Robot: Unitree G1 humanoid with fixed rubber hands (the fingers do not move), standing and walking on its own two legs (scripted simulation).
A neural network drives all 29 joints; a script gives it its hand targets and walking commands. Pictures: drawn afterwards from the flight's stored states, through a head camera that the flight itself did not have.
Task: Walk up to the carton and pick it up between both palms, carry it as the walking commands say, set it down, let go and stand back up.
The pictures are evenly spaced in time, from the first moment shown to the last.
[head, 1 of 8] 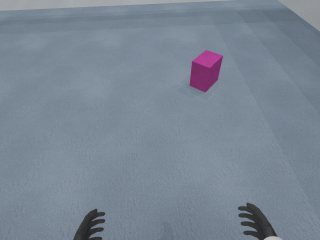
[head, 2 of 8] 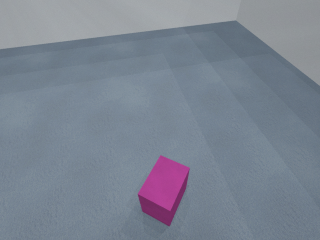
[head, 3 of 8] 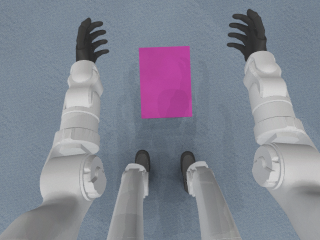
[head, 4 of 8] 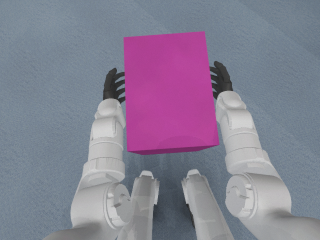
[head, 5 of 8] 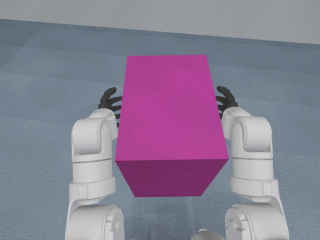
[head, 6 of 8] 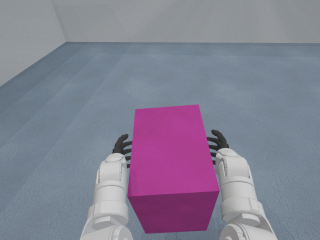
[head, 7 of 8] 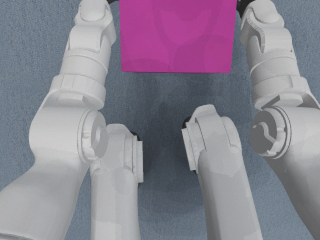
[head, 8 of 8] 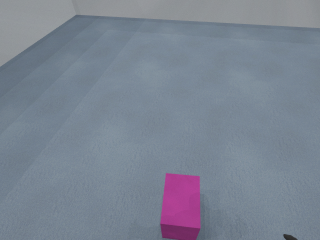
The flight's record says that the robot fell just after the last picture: no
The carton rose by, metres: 0.70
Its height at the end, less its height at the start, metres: +0.00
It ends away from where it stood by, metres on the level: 0.95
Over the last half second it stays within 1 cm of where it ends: yes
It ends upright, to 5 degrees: yes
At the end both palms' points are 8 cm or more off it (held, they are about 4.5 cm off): yes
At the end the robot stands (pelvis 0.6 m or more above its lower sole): yes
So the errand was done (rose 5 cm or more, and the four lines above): yes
